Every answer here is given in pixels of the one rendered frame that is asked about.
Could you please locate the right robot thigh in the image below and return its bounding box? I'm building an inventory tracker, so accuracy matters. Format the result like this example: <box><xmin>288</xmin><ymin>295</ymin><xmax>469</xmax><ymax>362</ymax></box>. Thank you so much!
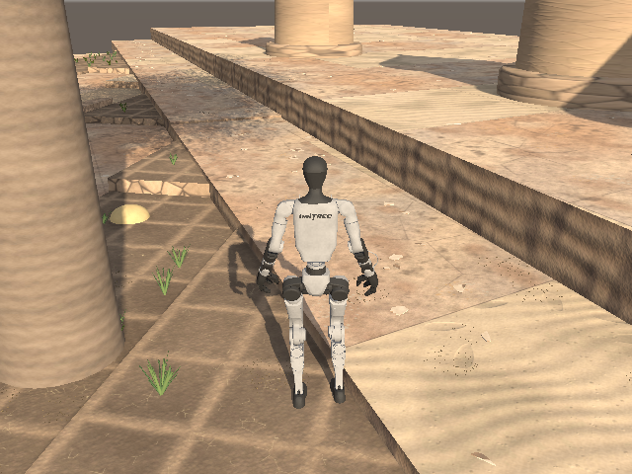
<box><xmin>328</xmin><ymin>276</ymin><xmax>350</xmax><ymax>342</ymax></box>

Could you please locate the robot left hand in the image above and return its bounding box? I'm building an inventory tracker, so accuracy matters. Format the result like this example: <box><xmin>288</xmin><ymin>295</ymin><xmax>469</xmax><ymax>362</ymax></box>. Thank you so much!
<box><xmin>257</xmin><ymin>272</ymin><xmax>279</xmax><ymax>293</ymax></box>

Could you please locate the right robot forearm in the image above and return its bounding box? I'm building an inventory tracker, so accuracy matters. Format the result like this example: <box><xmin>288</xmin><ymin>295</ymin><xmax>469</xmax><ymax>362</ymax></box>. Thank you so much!
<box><xmin>354</xmin><ymin>238</ymin><xmax>375</xmax><ymax>277</ymax></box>

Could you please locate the robot left foot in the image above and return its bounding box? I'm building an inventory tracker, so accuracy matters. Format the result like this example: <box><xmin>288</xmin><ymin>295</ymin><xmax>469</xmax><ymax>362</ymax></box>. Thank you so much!
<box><xmin>293</xmin><ymin>382</ymin><xmax>307</xmax><ymax>409</ymax></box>

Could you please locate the robot right upper arm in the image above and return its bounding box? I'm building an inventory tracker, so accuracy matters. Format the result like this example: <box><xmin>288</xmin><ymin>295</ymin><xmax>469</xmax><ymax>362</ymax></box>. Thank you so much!
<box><xmin>336</xmin><ymin>198</ymin><xmax>363</xmax><ymax>254</ymax></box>

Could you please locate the left robot forearm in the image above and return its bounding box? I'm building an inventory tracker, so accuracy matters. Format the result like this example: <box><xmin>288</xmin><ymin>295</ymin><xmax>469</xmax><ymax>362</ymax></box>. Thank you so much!
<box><xmin>259</xmin><ymin>238</ymin><xmax>278</xmax><ymax>277</ymax></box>

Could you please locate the robot right hand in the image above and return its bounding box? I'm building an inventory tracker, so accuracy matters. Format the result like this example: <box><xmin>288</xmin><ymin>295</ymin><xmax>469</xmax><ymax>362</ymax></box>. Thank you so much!
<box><xmin>356</xmin><ymin>272</ymin><xmax>378</xmax><ymax>296</ymax></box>

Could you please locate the robot left upper arm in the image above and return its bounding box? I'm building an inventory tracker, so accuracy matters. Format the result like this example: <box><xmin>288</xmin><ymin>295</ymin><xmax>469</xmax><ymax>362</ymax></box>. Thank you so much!
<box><xmin>269</xmin><ymin>199</ymin><xmax>295</xmax><ymax>253</ymax></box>

